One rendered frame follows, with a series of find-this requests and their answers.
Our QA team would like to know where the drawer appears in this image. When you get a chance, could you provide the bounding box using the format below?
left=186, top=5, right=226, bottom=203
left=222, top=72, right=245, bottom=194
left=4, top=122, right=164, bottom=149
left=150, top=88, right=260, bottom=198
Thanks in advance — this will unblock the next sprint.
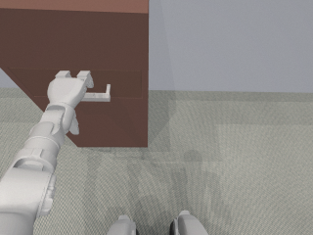
left=9, top=67, right=142, bottom=98

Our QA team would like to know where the robot left forearm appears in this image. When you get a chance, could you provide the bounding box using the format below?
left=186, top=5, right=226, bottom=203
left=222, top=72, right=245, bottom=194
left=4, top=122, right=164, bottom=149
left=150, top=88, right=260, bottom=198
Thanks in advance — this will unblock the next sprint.
left=0, top=102, right=75, bottom=189

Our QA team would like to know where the robot left upper arm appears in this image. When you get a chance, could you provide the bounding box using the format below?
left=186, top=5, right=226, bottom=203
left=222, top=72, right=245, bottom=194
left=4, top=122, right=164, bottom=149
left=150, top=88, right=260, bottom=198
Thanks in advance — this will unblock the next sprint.
left=0, top=167, right=57, bottom=235

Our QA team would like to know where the robot right shin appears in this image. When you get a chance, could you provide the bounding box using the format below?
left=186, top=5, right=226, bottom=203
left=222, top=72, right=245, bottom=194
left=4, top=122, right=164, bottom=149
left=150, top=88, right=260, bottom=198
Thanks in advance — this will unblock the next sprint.
left=178, top=211, right=190, bottom=216

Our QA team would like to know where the robot shin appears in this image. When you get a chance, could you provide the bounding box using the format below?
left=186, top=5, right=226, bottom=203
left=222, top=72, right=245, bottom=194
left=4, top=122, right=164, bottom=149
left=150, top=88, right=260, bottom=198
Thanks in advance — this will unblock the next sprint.
left=178, top=211, right=190, bottom=216
left=118, top=214, right=130, bottom=220

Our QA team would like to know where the handle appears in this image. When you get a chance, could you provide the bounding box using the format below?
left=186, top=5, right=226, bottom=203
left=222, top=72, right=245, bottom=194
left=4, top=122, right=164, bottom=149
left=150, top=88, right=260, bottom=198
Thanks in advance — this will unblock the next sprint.
left=81, top=84, right=111, bottom=102

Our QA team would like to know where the robot left hand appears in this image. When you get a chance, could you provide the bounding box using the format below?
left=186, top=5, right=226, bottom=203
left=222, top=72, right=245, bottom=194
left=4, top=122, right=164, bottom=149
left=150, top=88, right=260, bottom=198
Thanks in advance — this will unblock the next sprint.
left=47, top=70, right=94, bottom=135

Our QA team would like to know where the cabinet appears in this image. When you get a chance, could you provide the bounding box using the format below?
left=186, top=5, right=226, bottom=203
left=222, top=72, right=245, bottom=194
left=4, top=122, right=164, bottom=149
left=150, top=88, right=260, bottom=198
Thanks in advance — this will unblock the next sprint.
left=0, top=0, right=150, bottom=148

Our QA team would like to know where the robot left shin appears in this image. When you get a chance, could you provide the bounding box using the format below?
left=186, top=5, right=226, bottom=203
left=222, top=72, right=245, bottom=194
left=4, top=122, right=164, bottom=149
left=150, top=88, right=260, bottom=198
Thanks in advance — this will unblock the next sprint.
left=118, top=214, right=130, bottom=220

